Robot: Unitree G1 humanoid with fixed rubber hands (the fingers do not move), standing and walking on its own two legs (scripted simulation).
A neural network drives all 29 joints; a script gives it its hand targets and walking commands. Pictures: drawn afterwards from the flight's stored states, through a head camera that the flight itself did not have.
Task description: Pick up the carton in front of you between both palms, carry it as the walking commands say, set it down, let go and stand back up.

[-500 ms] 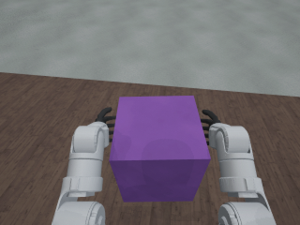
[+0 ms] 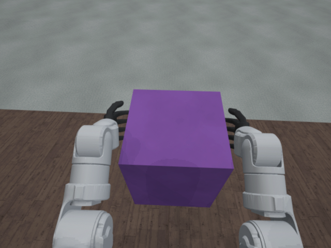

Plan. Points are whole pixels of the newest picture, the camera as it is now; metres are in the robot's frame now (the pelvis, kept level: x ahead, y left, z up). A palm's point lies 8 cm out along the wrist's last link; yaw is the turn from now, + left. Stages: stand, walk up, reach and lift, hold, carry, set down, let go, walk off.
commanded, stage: carry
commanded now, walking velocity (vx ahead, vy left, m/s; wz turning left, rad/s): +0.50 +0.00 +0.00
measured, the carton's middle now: (174, 152) +0.36 +0.00 +0.04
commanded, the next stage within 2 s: none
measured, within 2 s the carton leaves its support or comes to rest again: neither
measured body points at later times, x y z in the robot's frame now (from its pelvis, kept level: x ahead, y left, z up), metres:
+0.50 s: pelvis +0.31 -0.02 -0.06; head +0.31 -0.02 +0.39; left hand +0.67 +0.14 +0.06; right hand +0.68 -0.16 +0.05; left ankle +0.12 +0.05 -0.65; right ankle +0.39 -0.06 -0.77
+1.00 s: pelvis +0.62 +0.00 -0.10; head +0.61 +0.01 +0.35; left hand +0.98 +0.18 +0.04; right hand +0.98 -0.13 +0.03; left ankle +0.71 +0.05 -0.83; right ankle +0.41 -0.05 -0.74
